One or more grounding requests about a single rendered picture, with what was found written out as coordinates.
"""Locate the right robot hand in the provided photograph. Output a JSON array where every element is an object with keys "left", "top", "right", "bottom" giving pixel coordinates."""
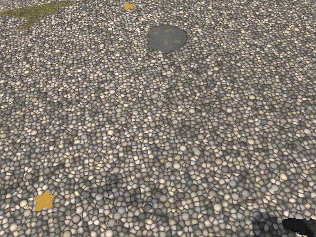
[{"left": 282, "top": 218, "right": 316, "bottom": 237}]

